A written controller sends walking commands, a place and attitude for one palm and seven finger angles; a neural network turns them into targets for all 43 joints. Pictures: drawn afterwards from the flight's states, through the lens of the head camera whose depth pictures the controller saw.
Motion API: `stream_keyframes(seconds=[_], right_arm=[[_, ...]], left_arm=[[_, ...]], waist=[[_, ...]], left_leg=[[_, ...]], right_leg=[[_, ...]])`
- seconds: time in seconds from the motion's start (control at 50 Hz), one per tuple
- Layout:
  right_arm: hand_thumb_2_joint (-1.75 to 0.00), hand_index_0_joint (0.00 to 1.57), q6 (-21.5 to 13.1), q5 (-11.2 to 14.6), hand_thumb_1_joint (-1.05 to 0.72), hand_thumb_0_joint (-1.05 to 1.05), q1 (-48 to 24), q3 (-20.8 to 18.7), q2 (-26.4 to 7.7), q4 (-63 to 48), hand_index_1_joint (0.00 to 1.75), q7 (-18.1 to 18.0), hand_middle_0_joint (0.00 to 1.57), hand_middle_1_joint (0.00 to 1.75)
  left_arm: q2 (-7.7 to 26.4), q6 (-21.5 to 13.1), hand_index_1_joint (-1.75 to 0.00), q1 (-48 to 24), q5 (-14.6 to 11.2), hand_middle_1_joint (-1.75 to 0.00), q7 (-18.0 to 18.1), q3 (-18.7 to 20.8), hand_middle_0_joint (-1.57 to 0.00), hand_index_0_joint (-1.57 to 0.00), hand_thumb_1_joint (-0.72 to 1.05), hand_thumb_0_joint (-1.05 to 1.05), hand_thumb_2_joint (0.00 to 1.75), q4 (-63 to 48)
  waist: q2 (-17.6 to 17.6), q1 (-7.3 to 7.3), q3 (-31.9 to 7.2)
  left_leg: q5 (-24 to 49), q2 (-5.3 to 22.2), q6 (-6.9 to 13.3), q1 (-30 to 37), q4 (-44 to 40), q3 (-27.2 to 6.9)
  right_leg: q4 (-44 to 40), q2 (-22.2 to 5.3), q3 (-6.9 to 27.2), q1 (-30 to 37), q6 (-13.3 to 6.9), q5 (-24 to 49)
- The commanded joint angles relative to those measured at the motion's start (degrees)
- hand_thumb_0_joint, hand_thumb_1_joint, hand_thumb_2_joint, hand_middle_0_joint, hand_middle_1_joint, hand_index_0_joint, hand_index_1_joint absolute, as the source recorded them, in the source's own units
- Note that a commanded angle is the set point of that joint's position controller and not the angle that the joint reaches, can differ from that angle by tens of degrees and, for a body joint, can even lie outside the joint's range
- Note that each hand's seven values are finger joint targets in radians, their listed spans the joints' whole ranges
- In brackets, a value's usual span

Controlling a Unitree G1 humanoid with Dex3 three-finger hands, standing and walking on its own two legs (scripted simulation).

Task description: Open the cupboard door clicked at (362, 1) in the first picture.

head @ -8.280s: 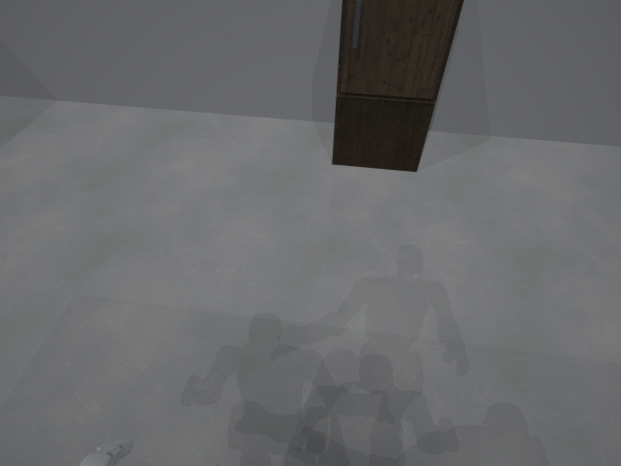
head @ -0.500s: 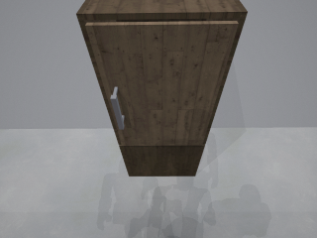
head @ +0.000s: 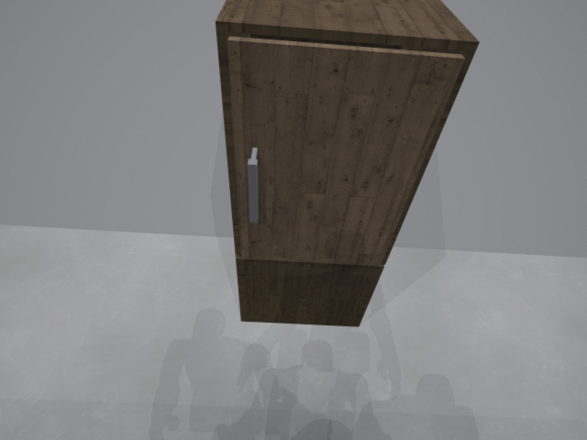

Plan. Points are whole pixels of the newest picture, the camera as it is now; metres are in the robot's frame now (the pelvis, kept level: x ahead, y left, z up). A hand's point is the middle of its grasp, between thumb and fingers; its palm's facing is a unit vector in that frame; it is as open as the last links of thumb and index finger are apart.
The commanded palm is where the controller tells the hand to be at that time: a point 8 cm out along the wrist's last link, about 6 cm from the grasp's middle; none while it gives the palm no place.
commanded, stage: come to a stop and stand still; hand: left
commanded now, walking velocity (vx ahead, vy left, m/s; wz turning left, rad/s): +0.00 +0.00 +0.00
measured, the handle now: (254, 186) +0.63 +0.12 -0.04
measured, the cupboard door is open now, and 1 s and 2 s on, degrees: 0 0 0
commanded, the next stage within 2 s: look again from close up in 0.86 s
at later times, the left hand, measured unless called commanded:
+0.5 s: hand out of the picture -0.03 +0.22 -0.18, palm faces +0.06 -0.99 -0.16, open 7.3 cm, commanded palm none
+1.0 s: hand out of the picture -0.12 +0.17 -0.17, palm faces +0.06 -0.99 -0.12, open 7.4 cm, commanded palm none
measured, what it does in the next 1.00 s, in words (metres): steps on the spot: left foot, then right foot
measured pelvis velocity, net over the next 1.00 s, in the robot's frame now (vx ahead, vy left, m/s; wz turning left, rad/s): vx -0.07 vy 0.03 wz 0.03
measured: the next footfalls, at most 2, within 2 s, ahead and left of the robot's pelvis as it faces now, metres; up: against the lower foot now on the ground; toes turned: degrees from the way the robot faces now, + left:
left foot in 0.22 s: +0.01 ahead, +0.11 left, +0.00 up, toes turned +1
right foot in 0.52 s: -0.02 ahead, -0.09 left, +0.00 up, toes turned +3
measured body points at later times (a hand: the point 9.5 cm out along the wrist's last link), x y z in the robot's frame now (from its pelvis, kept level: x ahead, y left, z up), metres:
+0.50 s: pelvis -0.06 +0.04 +0.00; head -0.07 +0.07 +0.45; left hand -0.03 +0.27 -0.16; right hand -0.06 -0.17 -0.15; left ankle -0.03 +0.11 -0.73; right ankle -0.06 -0.09 -0.73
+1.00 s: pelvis -0.07 +0.03 +0.01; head -0.07 +0.04 +0.46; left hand -0.12 +0.23 -0.16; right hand -0.07 -0.19 -0.15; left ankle -0.03 +0.11 -0.73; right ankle -0.06 -0.09 -0.73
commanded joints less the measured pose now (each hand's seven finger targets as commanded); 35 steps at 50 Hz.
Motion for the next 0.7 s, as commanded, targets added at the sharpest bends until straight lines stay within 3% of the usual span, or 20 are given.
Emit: stream_keyframes(seconds=[0.0, 0.02, 0.04, 0.06, 0.08, 0.1, 0.12, 0.16, 0.18, 0.2, 0.22, 0.24, 0.26, 0.32, 0.42, 0.44, 0.48, 0.52, 0.56, 0.68], right_arm=[[-0.9, 0.2, -1.18, 0.09, -0.9, 0.0, -4.87, -2.67, -9.24, -5.43, 0.3, -0.62, 0.2, 0.3], [-0.9, 0.2, -0.65, 0.27, -0.9, 0.0, -4.13, -2.58, -7.87, -5.33, 0.3, -0.67, 0.2, 0.3], [-0.9, 0.2, 0.31, 0.18, -0.9, 0.0, -1.44, -3.0, -6.51, -4.58, 0.3, -0.74, 0.2, 0.3], [-0.9, 0.2, 0.83, 0.11, -0.9, 0.0, 2.42, -4.15, -7.39, -3.02, 0.3, -0.69, 0.2, 0.3], [-0.9, 0.2, 1.24, -0.06, -0.9, 0.0, 6.9, -4.94, -8.52, -1.22, 0.3, -0.54, 0.2, 0.3], [-0.9, 0.2, 1.02, 0.28, -0.9, 0.0, 11.18, -5.16, -8.41, -0.24, 0.3, -0.43, 0.2, 0.3], [-0.9, 0.2, -0.33, 0.65, -0.9, 0.0, 13.21, -4.22, -6.05, -0.38, 0.3, -0.12, 0.2, 0.3], [-0.9, 0.2, -2.49, 0.92, -0.9, 0.0, 8.25, -2.27, -3.08, -1.33, 0.3, 0.31, 0.2, 0.3], [-0.9, 0.2, -2.76, 0.72, -0.9, 0.0, 6.54, -2.15, -3.7, -1.87, 0.3, -0.22, 0.2, 0.3], [-0.9, 0.2, -3.28, 0.29, -0.9, 0.0, 5.86, -2.33, -5.83, -2.96, 0.3, -0.83, 0.2, 0.3], [-0.9, 0.2, -3.24, 0.02, -0.9, 0.0, 2.76, -2.27, -8.24, -4.87, 0.3, -1.69, 0.2, 0.3], [-0.9, 0.2, -3.09, -0.41, -0.9, 0.0, -2.08, -2.18, -9.77, -6.84, 0.3, -2.05, 0.2, 0.3], [-0.9, 0.2, -3.75, -0.32, -0.9, 0.0, -3.26, -1.53, -7.56, -5.75, 0.3, -1.8, 0.2, 0.3], [-0.9, 0.2, -3.98, -0.08, -0.9, 0.0, -3.87, -0.99, -5.82, -4.51, 0.3, -1.86, 0.2, 0.3], [-0.9, 0.2, -3.76, 0.16, -0.9, 0.0, 1.65, -0.62, -4.15, -0.98, 0.3, -1.76, 0.2, 0.3], [-0.9, 0.2, -3.75, 0.38, -0.9, 0.0, 2.03, -0.58, -3.89, -0.51, 0.3, -1.73, 0.2, 0.3], [-0.9, 0.2, -3.93, 0.85, -0.9, 0.0, 2.03, -0.15, -2.03, 0.58, 0.3, -1.49, 0.2, 0.3], [-0.9, 0.2, -4.12, 0.86, -0.9, 0.0, 2.39, 0.1, -1.48, 0.99, 0.3, -1.12, 0.2, 0.3], [-0.9, 0.2, -3.68, 0.61, -0.9, 0.0, 2.28, -0.33, -2.61, 1.73, 0.3, -1.11, 0.2, 0.3], [-0.9, 0.2, -3.18, 0.54, -0.9, 0.0, 2.43, -0.28, -2.65, 2.44, 0.3, -1.0, 0.2, 0.3]], left_arm=[[5.32, 0.19, -0.3, 11.42, 0.31, -0.3, 0.73, 1.63, -0.2, -0.2, 0.9, 0.0, 0.9, 0.87], [6.61, 0.14, -0.3, 9.89, 0.55, -0.3, 0.92, 1.82, -0.2, -0.2, 0.9, 0.0, 0.9, 0.64], [8.15, 0.01, -0.3, 4.57, 0.52, -0.3, 1.22, 2.19, -0.2, -0.2, 0.9, 0.0, 0.9, -0.9], [9.15, 0.02, -0.3, -5.67, 0.36, -0.3, 1.72, 2.84, -0.2, -0.2, 0.9, 0.0, 0.9, -3.87], [9.93, -0.31, -0.3, -13.34, 0.35, -0.3, 1.95, 3.42, -0.2, -0.2, 0.9, 0.0, 0.9, -5.94], [11.19, -0.86, -0.3, -17.88, 0.29, -0.3, 2.13, 3.71, -0.2, -0.2, 0.9, 0.0, 0.9, -7.19], [9.82, -1.41, -0.3, -17.95, 0.65, -0.3, 2.1, 3.21, -0.2, -0.2, 0.9, 0.0, 0.9, -7.31], [8.85, -0.95, -0.3, -6.39, 0.31, -0.3, 1.67, 2.08, -0.2, -0.2, 0.9, 0.0, 0.9, -3.85], [6.96, -0.24, -0.3, -1.56, -0.13, -0.3, 1.33, 1.59, -0.2, -0.2, 0.9, 0.0, 0.9, -2.2], [2.91, 0.36, -0.3, 1.27, -0.5, -0.3, 0.81, 0.96, -0.2, -0.2, 0.9, 0.0, 0.9, -1.68], [2.74, 0.55, -0.3, 2.27, -0.74, -0.3, 0.87, 0.91, -0.2, -0.2, 0.9, 0.0, 0.9, -1.83], [3.83, 0.12, -0.3, 2.31, -0.8, -0.3, 0.32, 1.5, -0.2, -0.2, 0.9, 0.0, 0.9, -2.31], [4.43, 0.75, -0.3, 0.06, 0.03, -0.3, 0.48, 1.47, -0.2, -0.2, 0.9, 0.0, 0.9, -0.37], [2.42, 0.43, -0.3, 0.58, -0.08, -0.3, 0.36, 0.59, -0.2, -0.2, 0.9, 0.0, 0.9, 0.73], [0.17, -0.91, -0.3, -0.22, -0.74, -0.3, 0.28, -0.51, -0.2, -0.2, 0.9, 0.0, 0.9, 1.47], [0.21, -1.18, -0.3, 0.57, -0.82, -0.3, 0.44, -0.56, -0.2, -0.2, 0.9, 0.0, 0.9, 1.95], [1.1, -1.81, -0.3, 1.78, -0.81, -0.3, 0.86, -0.64, -0.2, -0.2, 0.9, 0.0, 0.9, 3.19], [1.76, -1.91, -0.3, 1.63, -0.94, -0.3, 0.97, -0.88, -0.2, -0.2, 0.9, 0.0, 0.9, 3.53], [1.36, -1.9, -0.3, 0.79, -0.85, -0.3, 0.74, -1.0, -0.2, -0.2, 0.9, 0.0, 0.9, 3.8], [0.77, -1.82, -0.3, 2.72, -0.73, -0.3, 0.67, -1.23, -0.2, -0.2, 0.9, 0.0, 0.9, 4.61]], waist=[[-1.86, 3.88, 2.21], [-7.02, 2.63, 3.61], [-12.82, 0.02, 4.17], [-13.2, -3.92, 4.78], [-9.89, -7.63, 2.39], [-8.89, -10.09, 0.0], [-7.4, -10.17, 1.73], [-0.93, -3.33, 5.47], [5.25, -1.26, 6.27], [15.93, -0.48, 7.83], [16.08, 1.03, 8.22], [10.53, 3.02, 6.48], [10.04, 2.64, 4.79], [2.38, 3.03, 4.34], [4.36, 0.93, 0.35], [3.37, 1.38, 0.2], [-1.13, 1.44, 0.93], [-0.66, 0.75, 2.07], [-1.22, 0.31, 1.48], [0.1, 0.54, 3.67]], left_leg=[[-31.43, 6.29, -3.12, -11.29, -11.86, -10.47], [-27.68, 2.31, -4.62, -9.4, -3.0, -6.68], [-17.11, -1.34, -6.11, 0.67, 16.12, -1.16], [-15.01, -0.07, -5.27, 6.08, 31.43, -2.8], [-14.07, 1.16, -4.73, 9.3, 41.63, -3.87], [-16.08, 1.89, -4.32, 12.43, 43.84, -4.1], [-20.44, 3.83, -3.75, 11.66, 34.73, -4.14], [-18.7, 3.78, -4.05, 7.44, 0.1, -2.41], [-19.33, 3.13, -4.91, 5.28, -6.81, -3.7], [-22.44, 11.94, -3.11, 3.24, -13.4, -17.94], [-25.41, 19.47, 1.53, -4.2, -16.65, -27.07], [-27.11, 20.02, 5.1, -10.86, -16.94, -25.51], [-29.98, 17.3, 3.39, -9.68, -18.47, -27.35], [-22.54, 15.9, 3.74, -5.91, -15.68, -21.82], [-10.77, 13.27, 3.14, 5.08, -11.82, -16.69], [-11.75, 12.76, 2.08, 3.91, -10.71, -16.19], [-13.88, 9.43, -1.35, -1.5, -8.76, -12.78], [-11.65, 7.18, -3.06, 1.72, -8.94, -10.46], [-16.59, 8.14, -2.85, 2.67, -9.38, -11.2], [-20.99, 8.03, -2.68, 0.56, -10.67, -11.44]], right_leg=[[-9.59, -3.39, 4.32, 8.99, -1.89, -7.82], [-15.37, -8.67, 12.1, 1.67, -4.01, -16.59], [-25.15, -17.84, 20.81, -13.39, -7.39, -25.51], [-27.96, -22.32, 22.29, -23.59, -8.62, -21.05], [-24.82, -20.57, 17.17, -26.26, -7.95, -9.52], [-22.52, -19.48, 13.29, -27.3, -7.02, -5.11], [-18.82, -17.93, 10.87, -24.78, -5.02, -1.84], [-6.21, -12.91, 8.65, -15.68, -1.41, -6.54], [1.03, -9.03, 7.02, -14.35, 0.04, -9.15], [11.1, -4.04, 3.77, -17.7, 2.83, -6.08], [16.7, -3.61, 5.66, -16.8, 3.83, -4.5], [18.7, -4.95, 7.0, -10.68, 3.39, -1.47], [21.69, -3.79, 7.93, -9.59, 2.88, 0.72], [21.04, -4.55, 8.02, -10.04, 3.13, 3.0], [-0.15, -3.22, 4.51, -3.22, 3.35, 1.06], [-5.8, -3.26, 4.75, 0.47, 3.28, 4.55], [-10.65, -6.32, 9.71, 7.05, 1.73, 9.69], [-10.69, -8.1, 10.17, 2.88, 0.17, 7.67], [-9.85, -6.17, 9.01, 0.62, 1.15, 4.93], [-10.31, -5.87, 9.34, -1.15, 1.25, 0.86]])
